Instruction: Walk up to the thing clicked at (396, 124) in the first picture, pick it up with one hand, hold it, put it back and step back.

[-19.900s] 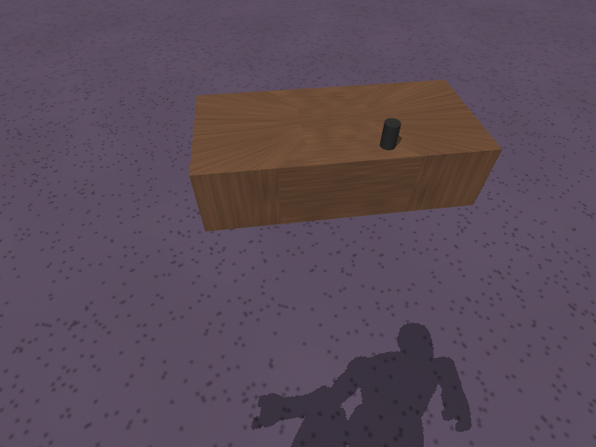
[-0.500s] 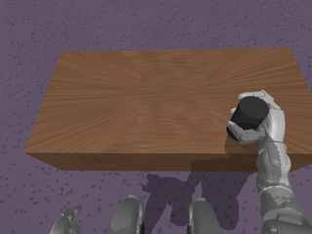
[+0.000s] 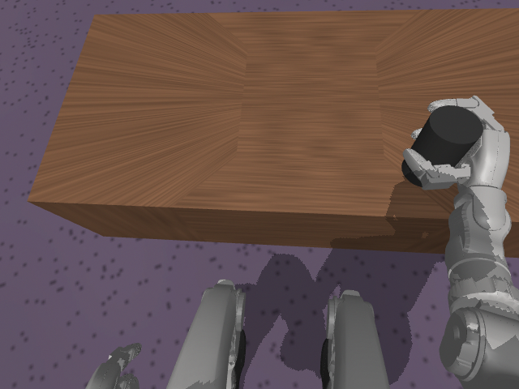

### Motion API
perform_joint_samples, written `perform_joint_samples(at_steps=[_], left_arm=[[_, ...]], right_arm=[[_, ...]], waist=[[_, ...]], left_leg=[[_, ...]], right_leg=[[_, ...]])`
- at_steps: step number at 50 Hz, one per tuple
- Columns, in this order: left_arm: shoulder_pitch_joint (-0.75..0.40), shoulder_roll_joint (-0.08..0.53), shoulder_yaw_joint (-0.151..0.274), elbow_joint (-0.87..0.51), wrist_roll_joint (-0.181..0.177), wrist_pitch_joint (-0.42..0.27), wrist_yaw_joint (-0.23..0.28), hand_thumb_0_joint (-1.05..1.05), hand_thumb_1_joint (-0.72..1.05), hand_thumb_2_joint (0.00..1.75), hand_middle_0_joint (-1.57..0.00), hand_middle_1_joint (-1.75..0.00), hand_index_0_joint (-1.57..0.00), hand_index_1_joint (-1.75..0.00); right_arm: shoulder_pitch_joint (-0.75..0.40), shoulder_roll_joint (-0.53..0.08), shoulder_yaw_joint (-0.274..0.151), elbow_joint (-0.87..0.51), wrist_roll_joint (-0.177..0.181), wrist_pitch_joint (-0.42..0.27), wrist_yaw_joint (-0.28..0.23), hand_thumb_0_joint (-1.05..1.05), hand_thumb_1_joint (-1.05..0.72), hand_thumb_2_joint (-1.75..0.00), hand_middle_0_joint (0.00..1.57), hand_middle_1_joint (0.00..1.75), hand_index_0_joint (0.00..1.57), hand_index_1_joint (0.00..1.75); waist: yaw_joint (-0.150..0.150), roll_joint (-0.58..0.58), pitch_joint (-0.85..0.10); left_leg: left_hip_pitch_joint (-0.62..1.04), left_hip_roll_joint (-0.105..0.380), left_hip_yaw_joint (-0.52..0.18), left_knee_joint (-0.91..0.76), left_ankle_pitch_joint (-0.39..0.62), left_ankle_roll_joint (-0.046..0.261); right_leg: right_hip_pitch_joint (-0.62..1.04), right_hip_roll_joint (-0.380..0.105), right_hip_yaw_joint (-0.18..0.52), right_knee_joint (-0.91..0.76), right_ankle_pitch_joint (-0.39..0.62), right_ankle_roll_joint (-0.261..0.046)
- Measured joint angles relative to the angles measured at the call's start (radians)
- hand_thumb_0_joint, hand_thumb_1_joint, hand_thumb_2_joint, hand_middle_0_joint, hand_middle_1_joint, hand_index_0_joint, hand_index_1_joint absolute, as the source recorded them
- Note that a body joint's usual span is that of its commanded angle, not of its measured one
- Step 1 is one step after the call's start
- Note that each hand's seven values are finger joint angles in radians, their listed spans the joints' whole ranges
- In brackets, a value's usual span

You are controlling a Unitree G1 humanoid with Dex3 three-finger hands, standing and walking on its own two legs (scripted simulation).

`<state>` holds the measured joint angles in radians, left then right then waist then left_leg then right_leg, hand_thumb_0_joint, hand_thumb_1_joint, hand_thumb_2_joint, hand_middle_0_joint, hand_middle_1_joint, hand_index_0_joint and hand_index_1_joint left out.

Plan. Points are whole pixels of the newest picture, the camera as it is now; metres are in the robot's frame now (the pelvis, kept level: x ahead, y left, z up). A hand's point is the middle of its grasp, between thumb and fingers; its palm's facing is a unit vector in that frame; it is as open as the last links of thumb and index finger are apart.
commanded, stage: crouch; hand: right
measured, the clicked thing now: (437, 149) +0.47 -0.21 +0.00
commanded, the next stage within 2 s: lower in 0.30 s
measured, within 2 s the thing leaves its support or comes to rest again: rests again in 1.44 s
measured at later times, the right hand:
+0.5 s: hand (423, 150) +0.50 -0.21 -0.04, palm faces +0.15 +0.99 -0.01, open 9.4 cm
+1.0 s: hand (404, 166) +0.51 -0.21 -0.12, palm faces +0.14 +0.99 -0.02, open 9.4 cm
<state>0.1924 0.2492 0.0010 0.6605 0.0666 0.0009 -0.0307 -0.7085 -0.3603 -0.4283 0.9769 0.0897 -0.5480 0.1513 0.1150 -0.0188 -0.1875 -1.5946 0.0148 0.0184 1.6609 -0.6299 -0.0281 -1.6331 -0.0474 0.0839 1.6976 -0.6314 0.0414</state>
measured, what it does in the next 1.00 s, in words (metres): lowers itself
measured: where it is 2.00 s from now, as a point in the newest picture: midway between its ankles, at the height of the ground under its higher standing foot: (280, 388)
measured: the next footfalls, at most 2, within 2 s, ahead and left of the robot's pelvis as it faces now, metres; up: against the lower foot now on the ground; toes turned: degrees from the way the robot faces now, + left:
none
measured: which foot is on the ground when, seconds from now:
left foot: down 0.00-1.00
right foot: down 0.00-1.00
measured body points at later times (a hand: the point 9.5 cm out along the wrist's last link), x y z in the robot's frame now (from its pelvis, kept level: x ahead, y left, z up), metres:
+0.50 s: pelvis -0.01 +0.00 -0.05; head +0.19 -0.03 +0.35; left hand +0.08 +0.27 -0.17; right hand +0.48 -0.26 -0.04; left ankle +0.06 +0.14 -0.51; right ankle +0.06 -0.14 -0.51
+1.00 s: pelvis -0.02 +0.00 -0.12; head +0.20 -0.03 +0.27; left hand +0.05 +0.28 -0.24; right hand +0.49 -0.26 -0.11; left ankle +0.06 +0.14 -0.51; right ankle +0.06 -0.14 -0.51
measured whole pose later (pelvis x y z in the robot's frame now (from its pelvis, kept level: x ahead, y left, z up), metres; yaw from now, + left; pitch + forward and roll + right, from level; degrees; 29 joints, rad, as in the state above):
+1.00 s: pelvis -0.02 +0.00 -0.12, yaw +1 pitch +36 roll +4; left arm 0.18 0.28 -0.01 0.65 0.08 0.03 -0.05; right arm -0.91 -0.47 -0.49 1.06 0.03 -0.49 0.15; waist 0.16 -0.02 -0.15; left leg -2.00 0.01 0.01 2.05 -0.68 -0.04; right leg -2.04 -0.03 0.11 2.09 -0.68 0.05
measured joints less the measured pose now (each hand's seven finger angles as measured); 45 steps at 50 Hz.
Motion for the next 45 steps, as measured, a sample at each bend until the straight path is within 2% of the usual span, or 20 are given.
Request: perform_joint_samples(at_steps=[23,37,45], left_arm=[[-0.007,0.008,-0.005,-0.024,0.001,0.015,-0.004,0.00,0.92,0.90,-0.19,-0.31,-0.20,-0.30],[-0.007,0.024,-0.012,-0.024,0.014,0.017,-0.016,0.00,0.91,0.90,-0.20,-0.30,-0.20,-0.30],[-0.010,0.028,-0.011,-0.018,0.016,0.028,-0.017,0.00,0.91,0.90,-0.20,-0.30,-0.20,-0.30]], right_arm=[[-0.105,-0.049,-0.026,0.018,-0.030,0.060,-0.009,-0.04,0.28,-1.11,0.82,1.02,0.72,1.00],[-0.153,-0.084,-0.052,0.071,-0.043,0.035,0.004,-0.04,0.28,-1.11,0.82,1.02,0.72,1.00],[-0.186,-0.102,-0.056,0.075,-0.056,0.050,0.004,-0.04,0.28,-1.11,0.82,1.02,0.72,1.00]], waist=[[0.018,-0.008,0.004],[0.032,-0.004,0.017],[0.039,-0.001,0.034]], left_leg=[[-0.170,0.001,-0.002,0.151,-0.025,-0.010],[-0.302,-0.001,-0.008,0.282,-0.047,-0.014],[-0.373,-0.002,-0.011,0.357,-0.050,-0.014]], right_leg=[[-0.178,0.010,0.013,0.158,-0.024,-0.004],[-0.309,0.016,0.020,0.287,-0.045,-0.001],[-0.380,0.022,0.025,0.359,-0.046,0.004]])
